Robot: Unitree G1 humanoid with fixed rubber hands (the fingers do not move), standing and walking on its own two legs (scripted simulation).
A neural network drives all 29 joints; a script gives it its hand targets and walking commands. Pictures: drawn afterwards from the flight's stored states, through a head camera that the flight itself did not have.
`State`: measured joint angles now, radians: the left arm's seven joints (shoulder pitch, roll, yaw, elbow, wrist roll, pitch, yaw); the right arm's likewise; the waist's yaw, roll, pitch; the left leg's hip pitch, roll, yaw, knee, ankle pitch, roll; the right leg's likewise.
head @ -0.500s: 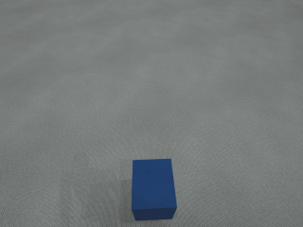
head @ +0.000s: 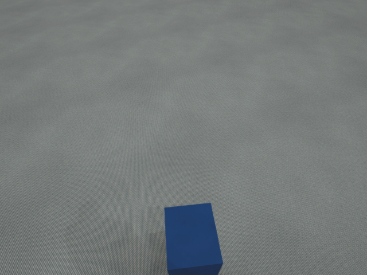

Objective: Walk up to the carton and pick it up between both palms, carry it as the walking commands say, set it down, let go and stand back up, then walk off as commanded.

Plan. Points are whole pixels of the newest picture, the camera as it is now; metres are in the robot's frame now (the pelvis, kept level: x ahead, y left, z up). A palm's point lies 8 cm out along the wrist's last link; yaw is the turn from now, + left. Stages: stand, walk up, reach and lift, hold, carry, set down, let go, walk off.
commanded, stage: walk up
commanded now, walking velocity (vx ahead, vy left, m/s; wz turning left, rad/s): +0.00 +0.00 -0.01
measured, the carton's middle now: (190, 243) +0.40 -0.03 -0.64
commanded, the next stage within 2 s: none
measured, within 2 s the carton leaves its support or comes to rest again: neither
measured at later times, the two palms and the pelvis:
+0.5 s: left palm out of the picture +0.01 +0.19 -0.15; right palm out of the picture +0.00 -0.23 -0.15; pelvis +0.02 -0.02 +0.00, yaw +0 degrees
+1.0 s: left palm out of the picture +0.01 +0.20 -0.15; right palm out of the picture +0.01 -0.26 -0.15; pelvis +0.01 -0.03 -0.01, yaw +0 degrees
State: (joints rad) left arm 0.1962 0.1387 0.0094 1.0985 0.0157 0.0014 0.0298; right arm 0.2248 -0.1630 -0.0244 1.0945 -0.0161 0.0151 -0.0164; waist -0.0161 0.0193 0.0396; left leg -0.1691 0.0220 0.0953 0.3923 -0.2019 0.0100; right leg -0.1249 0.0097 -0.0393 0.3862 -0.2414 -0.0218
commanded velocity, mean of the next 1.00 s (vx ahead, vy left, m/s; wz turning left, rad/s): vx -0.03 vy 0.00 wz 0.00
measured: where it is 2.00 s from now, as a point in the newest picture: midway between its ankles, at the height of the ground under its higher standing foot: outside the picture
